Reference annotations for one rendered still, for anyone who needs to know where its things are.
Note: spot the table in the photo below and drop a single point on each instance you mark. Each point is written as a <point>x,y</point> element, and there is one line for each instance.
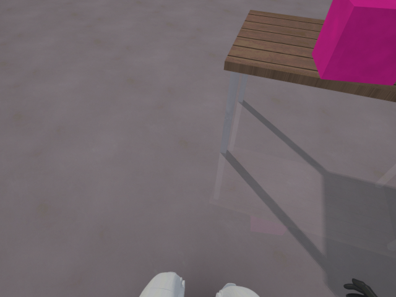
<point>279,46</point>

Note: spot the left robot thigh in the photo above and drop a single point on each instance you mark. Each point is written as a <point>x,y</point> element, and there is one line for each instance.
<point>165,285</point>

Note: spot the right robot shin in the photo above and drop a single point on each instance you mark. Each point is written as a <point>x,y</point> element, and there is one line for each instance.
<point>229,284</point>

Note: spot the carton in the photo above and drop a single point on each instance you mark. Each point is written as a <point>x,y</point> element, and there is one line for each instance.
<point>357,42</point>

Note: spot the right robot hand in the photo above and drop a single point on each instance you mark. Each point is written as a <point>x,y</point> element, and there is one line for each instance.
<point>360,287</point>

